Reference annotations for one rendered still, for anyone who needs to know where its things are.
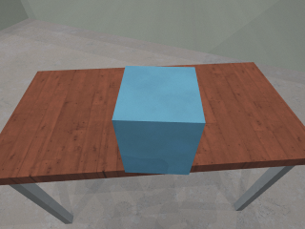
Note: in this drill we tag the carton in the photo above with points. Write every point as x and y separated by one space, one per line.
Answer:
158 119

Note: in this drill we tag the table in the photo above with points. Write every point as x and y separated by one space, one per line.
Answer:
61 130

